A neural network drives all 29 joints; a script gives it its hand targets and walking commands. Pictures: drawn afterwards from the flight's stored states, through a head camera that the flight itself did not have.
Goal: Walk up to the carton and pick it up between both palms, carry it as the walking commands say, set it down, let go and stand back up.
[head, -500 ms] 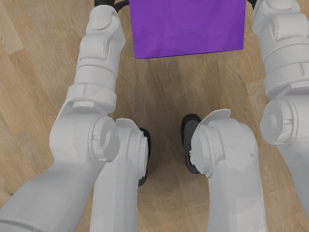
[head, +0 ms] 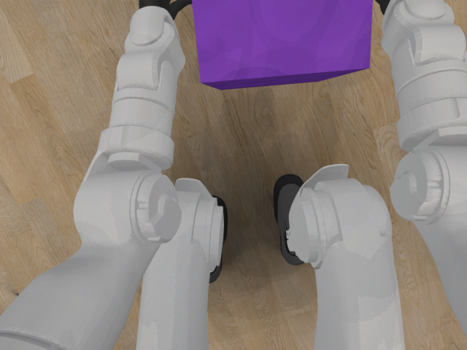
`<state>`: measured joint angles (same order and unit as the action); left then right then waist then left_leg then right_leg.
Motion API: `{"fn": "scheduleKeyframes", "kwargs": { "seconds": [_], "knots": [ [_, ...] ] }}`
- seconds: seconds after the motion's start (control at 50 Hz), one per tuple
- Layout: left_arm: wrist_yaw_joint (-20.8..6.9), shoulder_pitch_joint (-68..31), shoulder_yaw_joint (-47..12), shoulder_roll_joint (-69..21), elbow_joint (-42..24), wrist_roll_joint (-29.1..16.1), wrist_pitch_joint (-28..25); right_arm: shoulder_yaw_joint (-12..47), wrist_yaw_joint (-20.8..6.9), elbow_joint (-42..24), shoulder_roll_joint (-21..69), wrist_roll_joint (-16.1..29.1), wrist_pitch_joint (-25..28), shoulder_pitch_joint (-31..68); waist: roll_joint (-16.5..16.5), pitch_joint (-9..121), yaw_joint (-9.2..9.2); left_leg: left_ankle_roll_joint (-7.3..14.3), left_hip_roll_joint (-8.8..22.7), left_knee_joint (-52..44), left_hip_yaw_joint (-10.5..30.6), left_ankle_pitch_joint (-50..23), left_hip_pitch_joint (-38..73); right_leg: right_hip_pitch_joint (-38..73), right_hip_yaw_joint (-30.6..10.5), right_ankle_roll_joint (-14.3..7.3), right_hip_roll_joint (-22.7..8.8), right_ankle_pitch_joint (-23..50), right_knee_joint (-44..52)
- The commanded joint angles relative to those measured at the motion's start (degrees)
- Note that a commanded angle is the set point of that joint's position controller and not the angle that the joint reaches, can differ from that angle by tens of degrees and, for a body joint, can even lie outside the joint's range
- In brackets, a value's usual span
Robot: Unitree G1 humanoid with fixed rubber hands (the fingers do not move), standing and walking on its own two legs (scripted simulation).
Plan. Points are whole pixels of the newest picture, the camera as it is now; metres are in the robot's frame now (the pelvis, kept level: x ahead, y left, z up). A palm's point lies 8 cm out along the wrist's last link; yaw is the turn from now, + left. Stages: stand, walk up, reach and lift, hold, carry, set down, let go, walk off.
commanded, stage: set down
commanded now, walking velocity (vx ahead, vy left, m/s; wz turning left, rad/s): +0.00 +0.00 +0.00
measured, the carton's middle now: (271, 9) +0.55 -0.08 -0.23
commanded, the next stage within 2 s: none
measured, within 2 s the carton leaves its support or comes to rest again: neither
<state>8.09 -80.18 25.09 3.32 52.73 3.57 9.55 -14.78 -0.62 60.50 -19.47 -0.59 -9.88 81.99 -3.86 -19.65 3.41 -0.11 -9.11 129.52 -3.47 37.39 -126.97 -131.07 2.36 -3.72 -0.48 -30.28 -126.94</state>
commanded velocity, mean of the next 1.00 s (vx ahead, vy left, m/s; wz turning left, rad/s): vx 0.00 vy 0.00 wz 0.00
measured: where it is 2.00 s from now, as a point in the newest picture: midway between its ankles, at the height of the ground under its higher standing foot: (250, 243)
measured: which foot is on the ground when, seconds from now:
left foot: down 0.00-1.00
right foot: down 0.00-1.00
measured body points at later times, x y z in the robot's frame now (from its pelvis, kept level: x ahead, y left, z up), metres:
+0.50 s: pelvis +0.00 +0.00 +0.00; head +0.36 -0.05 +0.26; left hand +0.56 +0.07 -0.15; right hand +0.54 -0.23 -0.16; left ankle +0.10 +0.10 -0.32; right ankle +0.12 -0.10 -0.32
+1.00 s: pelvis -0.02 +0.00 +0.00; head +0.33 -0.04 +0.26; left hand +0.54 +0.10 -0.16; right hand +0.52 -0.27 -0.15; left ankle +0.10 +0.10 -0.32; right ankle +0.12 -0.10 -0.32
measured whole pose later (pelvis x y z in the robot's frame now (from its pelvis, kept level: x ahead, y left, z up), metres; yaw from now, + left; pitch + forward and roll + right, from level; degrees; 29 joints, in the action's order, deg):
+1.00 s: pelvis -0.02 +0.00 +0.00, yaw -1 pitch +29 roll +2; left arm 10.3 -83.0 5.7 14.4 60.3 -12.4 6.8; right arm -4.1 2.4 72.4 -28.5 14.3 -2.9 87.2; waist -1.4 -26.7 2.2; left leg -0.8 -7.9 128.0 -3.2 34.1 -123.7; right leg -128.1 2.4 -3.6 0.7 -25.9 -124.7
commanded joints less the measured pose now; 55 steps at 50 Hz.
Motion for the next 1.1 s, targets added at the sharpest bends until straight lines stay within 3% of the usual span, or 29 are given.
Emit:
{"fn": "scheduleKeyframes", "kwargs": {
  "seconds": [0.0,0.12,0.14,0.18,0.24,0.3,0.32,0.34,0.38,0.4,0.44,0.48,0.52,0.54,0.56,0.58,0.6,0.64,0.66,0.68,0.74,0.78,0.82,0.84,0.88,0.94,1.0,1.06,1.08],
  "knots": [
    [-14.33,-20.65,-21.46,-48.94,1.50,-1.94,1.42,16.30,-14.17,-2.83,48.10,2.43,-0.03,21.82,0.75,52.43,3.00,0.16,-1.50,-9.39,2.30,-13.97,12.93,35.49,-5.50,1.02,4.22,19.60,7.61],
    [-14.41,-18.96,-19.86,-47.74,3.08,-0.70,1.29,16.31,-14.30,-2.32,48.85,1.07,-0.42,20.64,3.58,51.40,2.34,0.28,-1.36,-9.38,2.08,-13.81,11.43,36.71,-5.64,1.52,3.98,19.81,7.95],
    [-14.26,-19.36,-20.46,-47.44,2.41,-1.17,1.38,15.95,-14.39,-2.62,46.62,1.60,-0.16,21.13,1.00,51.60,2.81,-0.01,-1.06,-9.20,2.27,-13.73,12.19,36.01,-5.83,1.22,3.91,19.45,7.66],
    [-14.36,-20.18,-20.61,-47.96,2.45,-1.85,1.18,15.64,-14.16,-2.26,46.34,0.56,-0.13,20.43,2.56,51.57,4.15,-0.29,-1.06,-8.76,2.80,-14.92,12.71,36.29,-5.85,1.08,3.78,20.42,7.84],
    [-13.97,-19.41,-20.32,-45.25,1.88,-1.04,0.39,15.05,-13.63,-3.00,45.48,0.51,0.44,20.48,2.29,51.53,2.52,-0.26,-1.01,-9.59,2.46,-15.00,11.43,36.89,-5.50,1.49,4.06,21.53,7.08],
    [-13.21,-17.44,-19.71,-43.47,3.39,-1.22,0.73,13.29,-12.91,-1.63,40.49,-0.33,0.82,20.08,0.94,51.97,4.35,-0.63,-1.12,-9.07,2.39,-14.55,13.33,36.86,-5.34,1.13,3.92,20.14,7.49],
    [-12.83,-18.53,-20.04,-41.56,2.18,-1.47,0.34,13.03,-12.71,-0.53,39.93,0.03,0.79,18.79,0.67,52.11,3.69,-0.84,-0.91,-9.50,2.89,-15.47,14.41,36.85,-5.46,1.05,3.68,20.58,6.83],
    [-12.28,-17.16,-19.48,-39.61,2.52,-1.24,0.01,12.73,-12.44,-0.91,38.86,-0.19,1.18,18.80,3.43,52.27,4.51,-0.35,-0.96,-9.93,3.31,-15.74,15.08,36.44,-4.50,1.76,3.54,20.78,7.04],
    [-11.10,-16.16,-17.81,-35.91,3.67,-0.44,-0.31,12.64,-11.12,-1.48,34.59,0.56,1.98,20.31,2.60,53.76,2.91,-0.66,-0.66,-9.47,2.52,-14.55,15.60,38.91,-4.91,1.74,3.38,19.95,7.01],
    [-10.44,-15.32,-18.32,-33.79,3.14,-0.53,-0.62,11.15,-10.32,-0.42,31.66,0.19,2.53,18.11,0.56,53.05,3.39,-1.22,-0.69,-9.67,2.55,-15.86,16.54,37.40,-4.94,1.48,3.65,20.56,6.98],
    [-8.82,-15.51,-16.94,-27.10,1.94,-1.50,-1.75,10.11,-8.52,1.94,26.58,0.44,3.16,16.37,2.51,55.04,2.88,-1.39,-0.11,-9.62,2.24,-15.28,15.87,40.80,-5.45,1.83,3.08,21.59,7.13],
    [-6.50,-13.17,-15.64,-18.16,3.56,-2.16,-2.21,8.33,-5.75,2.61,16.08,0.56,4.53,15.62,2.05,55.72,3.71,-1.83,0.41,-9.66,1.93,-14.53,17.48,42.61,-5.55,1.90,2.47,20.75,7.96],
    [-3.34,-9.45,-12.62,-7.24,4.47,-1.91,-3.38,5.62,-2.14,3.16,3.03,1.59,6.36,12.77,1.31,57.55,2.86,-2.21,0.81,-10.39,1.76,-14.82,19.49,43.24,-5.13,2.24,2.27,20.57,7.91],
    [-1.60,-9.77,-12.71,-1.80,1.95,-3.17,-4.07,4.80,-0.30,3.19,-1.85,1.53,6.83,12.11,3.29,59.93,3.76,-2.27,1.08,-10.66,2.17,-16.16,20.81,44.40,-4.81,2.60,1.89,21.88,8.04],
    [0.29,-8.82,-11.36,6.46,0.89,-4.50,-4.77,2.97,1.78,0.71,-9.44,3.13,7.89,12.60,4.73,63.28,2.92,-2.08,1.24,-10.41,2.69,-17.59,22.51,46.46,-4.86,2.91,1.72,23.65,7.49],
    [1.55,-10.22,-11.80,7.74,-1.57,-5.67,-5.37,2.39,3.24,-0.38,-12.39,3.15,8.84,13.76,3.58,64.21,4.05,-2.66,1.32,-10.39,2.32,-18.64,20.96,47.08,-5.66,2.53,1.57,25.40,7.89],
    [2.30,-12.27,-13.82,10.40,-3.69,-8.31,-5.96,3.36,4.10,-1.37,-12.60,5.25,9.33,15.53,4.24,69.72,3.09,-2.50,1.93,-10.31,3.03,-20.70,23.64,50.35,-6.28,2.64,1.53,27.60,6.97],
    [3.27,-13.57,-15.33,12.64,-2.83,-11.13,-6.58,5.80,4.49,-3.78,-13.39,8.92,9.82,18.96,5.45,70.31,1.48,-2.17,2.75,-9.97,2.59,-21.20,22.28,49.97,-7.27,2.75,1.27,28.05,7.54],
    [3.08,-16.49,-18.08,11.48,-5.19,-13.47,-6.61,7.50,4.37,-4.06,-13.46,10.44,10.07,20.93,5.94,72.54,2.35,-2.15,2.92,-10.25,3.02,-20.68,22.15,51.80,-7.59,2.51,0.93,27.83,7.45],
    [3.39,-15.78,-17.41,12.18,-3.69,-13.25,-6.43,7.40,4.57,-4.99,-15.37,11.14,10.06,22.14,5.19,71.60,1.35,-2.01,3.24,-10.40,3.06,-19.45,22.04,50.62,-7.83,2.29,0.80,26.38,8.14],
    [3.05,-18.59,-20.00,13.09,-3.70,-15.99,-5.64,9.05,4.20,-0.49,-15.40,12.88,9.51,22.29,5.13,71.09,2.64,-1.95,4.07,-10.83,3.40,-16.24,21.79,49.55,-6.92,2.11,0.24,22.57,8.17],
    [3.25,-19.54,-19.50,15.00,-2.67,-15.59,-5.59,8.76,4.09,-1.36,-17.40,13.90,9.79,24.89,3.96,70.88,1.62,-1.62,4.50,-11.29,3.59,-14.94,23.03,47.65,-7.22,1.95,0.02,19.73,8.44],
    [2.90,-19.97,-19.52,15.87,-1.81,-16.54,-5.32,8.93,3.68,0.51,-18.58,13.77,9.66,25.17,3.96,67.96,2.44,-1.93,5.17,-11.33,4.25,-14.05,21.72,45.17,-7.03,1.57,-0.52,18.35,8.33],
    [2.34,-20.83,-20.33,15.16,-1.34,-16.24,-5.12,10.47,3.12,3.94,-16.31,14.78,8.93,24.37,2.87,65.74,0.36,-1.70,5.33,-12.21,3.68,-12.65,21.85,44.30,-7.38,1.42,-0.63,15.84,8.96],
    [2.49,-21.53,-19.05,17.21,-1.12,-15.55,-5.44,10.83,3.02,2.27,-16.52,15.05,9.34,26.23,5.83,66.67,-0.32,-1.28,5.47,-11.85,3.53,-12.68,21.34,45.84,-7.29,2.12,-0.57,16.11,8.75],
    [2.30,-20.66,-18.00,18.21,-0.17,-15.33,-5.25,8.86,3.24,5.17,-19.00,14.59,9.33,24.46,3.36,67.13,0.02,-1.86,5.65,-11.47,3.05,-12.31,21.42,47.74,-8.23,1.74,-1.02,16.24,9.23],
    [2.14,-18.73,-18.86,16.24,-0.57,-15.58,-4.71,10.29,2.91,3.37,-17.27,14.95,8.64,23.32,4.29,71.40,0.29,-1.83,5.26,-12.19,2.37,-14.44,22.78,50.96,-8.23,2.13,-0.53,18.86,10.88],
    [3.19,-19.68,-18.89,17.09,-9.97,-16.50,-3.46,9.64,3.93,-6.03,-19.81,14.71,7.31,24.35,5.60,89.47,1.31,-1.75,4.22,-13.16,1.52,-16.27,29.92,62.92,-7.54,2.25,-0.19,21.96,11.80],
    [3.30,-19.20,-20.11,15.85,-7.41,-16.81,-2.51,10.44,3.81,-3.50,-18.55,15.34,5.94,24.35,4.18,85.65,0.38,-1.27,4.61,-15.12,1.93,-12.66,29.80,59.48,-6.75,1.65,0.01,17.77,12.49]
  ]
}}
